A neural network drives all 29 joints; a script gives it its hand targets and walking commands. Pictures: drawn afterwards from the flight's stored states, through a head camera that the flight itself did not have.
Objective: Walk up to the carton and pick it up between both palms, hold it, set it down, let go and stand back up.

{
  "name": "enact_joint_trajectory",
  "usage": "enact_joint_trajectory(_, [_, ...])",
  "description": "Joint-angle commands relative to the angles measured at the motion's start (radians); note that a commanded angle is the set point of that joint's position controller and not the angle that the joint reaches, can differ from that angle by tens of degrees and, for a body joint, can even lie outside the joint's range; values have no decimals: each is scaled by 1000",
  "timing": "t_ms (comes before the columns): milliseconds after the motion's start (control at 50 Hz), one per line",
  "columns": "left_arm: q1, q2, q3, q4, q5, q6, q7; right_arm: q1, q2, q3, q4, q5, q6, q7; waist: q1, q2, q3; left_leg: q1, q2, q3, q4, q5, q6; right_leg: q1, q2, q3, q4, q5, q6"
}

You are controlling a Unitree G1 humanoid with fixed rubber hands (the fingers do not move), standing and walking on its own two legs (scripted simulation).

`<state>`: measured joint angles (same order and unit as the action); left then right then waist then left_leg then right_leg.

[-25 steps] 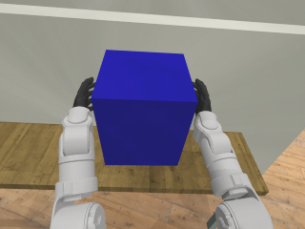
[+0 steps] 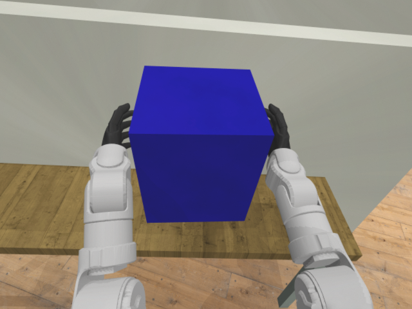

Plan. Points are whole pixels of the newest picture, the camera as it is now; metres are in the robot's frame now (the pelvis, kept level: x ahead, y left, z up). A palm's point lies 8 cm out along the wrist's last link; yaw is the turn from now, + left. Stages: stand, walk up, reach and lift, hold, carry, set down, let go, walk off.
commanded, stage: hold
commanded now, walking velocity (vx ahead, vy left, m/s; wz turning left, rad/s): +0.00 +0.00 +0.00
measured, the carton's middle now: (197, 147) +0.39 +0.00 +0.13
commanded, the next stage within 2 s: none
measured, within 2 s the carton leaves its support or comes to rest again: neither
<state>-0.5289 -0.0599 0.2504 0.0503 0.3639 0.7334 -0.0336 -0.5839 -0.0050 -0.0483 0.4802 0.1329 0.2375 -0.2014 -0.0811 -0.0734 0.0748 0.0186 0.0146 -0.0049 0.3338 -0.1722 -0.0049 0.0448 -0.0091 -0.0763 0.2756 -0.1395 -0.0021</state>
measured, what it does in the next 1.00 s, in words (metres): stands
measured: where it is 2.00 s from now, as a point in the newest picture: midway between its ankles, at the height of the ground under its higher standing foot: outside the picture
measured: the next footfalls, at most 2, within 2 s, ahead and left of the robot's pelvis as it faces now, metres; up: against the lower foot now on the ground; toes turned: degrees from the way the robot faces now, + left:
none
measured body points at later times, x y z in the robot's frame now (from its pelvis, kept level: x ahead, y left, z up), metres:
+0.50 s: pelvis +0.00 -0.01 +0.00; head -0.05 +0.03 +0.45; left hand +0.37 +0.16 +0.18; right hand +0.36 -0.15 +0.18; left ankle +0.02 +0.12 -0.75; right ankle +0.02 -0.12 -0.75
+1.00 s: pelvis +0.00 +0.00 +0.00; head -0.04 +0.02 +0.45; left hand +0.37 +0.14 +0.18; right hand +0.37 -0.16 +0.17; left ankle +0.02 +0.12 -0.75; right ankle +0.02 -0.12 -0.75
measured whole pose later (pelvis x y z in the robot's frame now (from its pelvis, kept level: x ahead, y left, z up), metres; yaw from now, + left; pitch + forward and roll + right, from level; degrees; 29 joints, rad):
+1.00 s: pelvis +0.00 +0.00 +0.00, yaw +0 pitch -9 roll +0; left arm -0.57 -0.06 0.27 0.10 0.35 0.71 -0.03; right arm -0.60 0.00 -0.07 0.51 0.10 0.23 -0.19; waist -0.08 -0.07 0.06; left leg 0.01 0.02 0.00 0.32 -0.16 -0.01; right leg 0.02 -0.01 -0.08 0.28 -0.14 -0.01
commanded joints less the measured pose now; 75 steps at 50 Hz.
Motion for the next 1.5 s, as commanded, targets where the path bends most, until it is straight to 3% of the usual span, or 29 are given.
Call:
enact_joint_trajectory(0, [-669, -450, -436, -131, -152, -94, -144, -724, 489, 350, -258, 31, -63, 135, -19, 92, -357, 76, -40, 41, -46, 220, -25, 91, 47, -42, -13, 133, 31])
enact_joint_trajectory(100, [-706, -456, -446, -105, -175, -121, -149, -791, 534, 368, -319, 25, -85, 124, -15, 65, -417, 39, -54, 42, -41, 196, -4, 125, 39, -35, -2, 193, 47])
enact_joint_trajectory(120, [-709, -464, -455, -115, -181, -124, -147, -823, 538, 389, -344, 33, -92, 123, 1, 62, -446, 42, -54, 41, -31, 213, -3, 133, 43, -36, 2, 208, 47])
enact_joint_trajectory(160, [-703, -456, -467, -150, -199, -135, -148, -810, 555, 435, -383, 51, -91, 105, -4, 42, -512, 53, -65, 38, -5, 280, 6, 191, 37, -24, 20, 336, 61])
enact_joint_trajectory(180, [-686, -457, -457, -130, -196, -137, -147, -824, 551, 452, -394, 65, -89, 99, 16, 43, -519, 44, -67, 36, -8, 272, 9, 196, 37, -20, 21, 344, 61])
enact_joint_trajectory(200, [-675, -449, -454, -103, -199, -137, -152, -822, 555, 455, -398, 59, -83, 91, 7, 19, -504, 26, -68, 37, -12, 238, 20, 196, 32, -14, 20, 350, 69])
enact_joint_trajectory(280, [-623, -419, -384, -79, -148, -114, -172, -732, 540, 431, -311, 53, -54, 86, 15, 27, -392, -6, -68, 42, -50, 187, 23, 206, 23, -10, 12, 318, 68])
enact_joint_trajectory(380, [-642, -427, -403, -122, -155, -103, -184, -699, 518, 405, -306, 63, -45, 84, -17, 61, -369, 24, -64, 40, -50, 208, -1, 178, 28, -21, 5, 297, 63])
enact_joint_trajectory(440, [-670, -429, -410, -120, -146, -97, -188, -700, 509, 372, -276, 50, -47, 94, -32, 86, -311, 33, -56, 45, -59, 181, -14, 123, 31, -37, -9, 194, 51])
enact_joint_trajectory(460, [-669, -432, -409, -112, -143, -93, -186, -722, 504, 370, -293, 54, -53, 100, -22, 101, -321, 34, -57, 43, -55, 185, -16, 114, 30, -38, -14, 171, 46])
enact_joint_trajectory(500, [-689, -447, -443, -139, -158, -98, -178, -709, 492, 348, -285, 53, -58, 107, -47, 122, -361, 70, -46, 40, -46, 213, -32, 93, 42, -46, -10, 148, 36])
enact_joint_trajectory(560, [-712, -472, -477, -134, -168, -112, -156, -735, 478, 331, -292, 34, -76, 125, -59, 147, -374, 110, -35, 32, -33, 229, -45, 40, 53, -61, -14, 98, 27])
enact_joint_trajectory(580, [-710, -485, -492, -159, -175, -117, -148, -746, 485, 338, -319, 39, -85, 131, -46, 161, -396, 116, -32, 30, -28, 246, -50, 39, 58, -65, -11, 87, 20])
enact_joint_trajectory(600, [-720, -478, -499, -158, -185, -122, -143, -737, 476, 326, -302, 32, -84, 133, -62, 148, -413, 132, -30, 26, -28, 237, -47, 29, 57, -65, -12, 85, 22])
enact_joint_trajectory(620, [-680, -482, -492, -137, -177, -119, -137, -751, 464, 339, -323, 36, -91, 137, -39, 145, -422, 140, -26, 23, -22, 259, -47, 31, 61, -68, -12, 98, 17])
enact_joint_trajectory(720, [-677, -487, -463, -79, -171, -114, -120, -784, 451, 310, -291, 11, -98, 154, -17, 110, -389, 91, -18, 29, -56, 157, -31, 17, 64, -70, -15, 14, 15])
enact_joint_trajectory(740, [-668, -483, -448, -82, -160, -109, -116, -806, 456, 331, -297, 19, -100, 158, 13, 106, -401, 74, -18, 33, -57, 159, -22, 33, 63, -65, -12, 11, 11])
enact_joint_trajectory(780, [-718, -477, -464, -109, -177, -113, -114, -802, 472, 320, -279, 16, -100, 157, -8, 104, -436, 83, -23, 35, -53, 170, -21, 35, 60, -59, -7, 29, 18])
enact_joint_trajectory(940, [-663, -459, -409, -82, -150, -104, -139, -779, 511, 370, -277, 38, -80, 129, 6, 61, -408, 61, -51, 49, -31, 245, -4, 123, 48, -32, -6, 188, 40])
enact_joint_trajectory(960, [-664, -444, -401, -86, -142, -104, -148, -733, 506, 361, -236, 39, -69, 121, -15, 64, -375, 55, -54, 50, -32, 252, -8, 140, 43, -29, -3, 228, 44])
enact_joint_trajectory(1020, [-647, -443, -426, -137, -155, -108, -164, -732, 533, 413, -314, 68, -70, 99, -13, 64, -437, 52, -67, 47, -13, 306, -7, 213, 35, -21, 21, 362, 61])
enact_joint_trajectory(1080, [-604, -433, -407, -120, -147, -98, -175, -741, 523, 440, -349, 84, -64, 87, 8, 60, -406, 27, -67, 40, -25, 290, -4, 222, 35, -22, 24, 374, 61])
enact_joint_trajectory(1200, [-646, -438, -482, -203, -189, -122, -165, -683, 525, 445, -378, 86, -58, 80, -40, 86, -424, 87, -61, 30, 2, 332, -20, 162, 39, -25, 17, 368, 56])
enact_joint_trajectory(1220, [-650, -438, -473, -189, -182, -121, -165, -694, 525, 442, -374, 80, -55, 82, -31, 78, -412, 77, -59, 28, -9, 300, -17, 151, 38, -29, 12, 332, 55])
enact_joint_trajectory(1280, [-676, -460, -501, -183, -197, -130, -164, -695, 513, 402, -369, 54, -61, 89, -56, 95, -400, 80, -53, 25, -24, 241, -25, 107, 39, -36, 4, 263, 50])
enact_joint_trajectory(1300, [-665, -458, -479, -169, -188, -126, -162, -719, 517, 413, -370, 55, -61, 96, -27, 83, -385, 62, -53, 29, -31, 222, -16, 101, 36, -34, -4, 223, 49])
enact_joint_trajectory(1360, [-693, -444, -451, -111, -181, -118, -160, -745, 515, 372, -333, 17, -64, 111, -22, 57, -367, 20, -48, 40, -68, 93, 9, 74, 29, -35, -21, 99, 46])
enact_joint_trajectory(1440, [-726, -468, -453, -88, -173, -115, -149, -762, 492, 315, -285, 9, -75, 130, -31, 109, -354, 43, -32, 38, -75, 88, -11, 23, 44, -49, -24, 3, 25])
enact_joint_trajectory(1480, [-730, -482, -446, -84, -176, -114, -147, -786, 491, 305, -286, 3, -88, 142, -31, 100, -387, 53, -28, 39, -71, 91, -8, 23, 47, -55, -25, 0, 24])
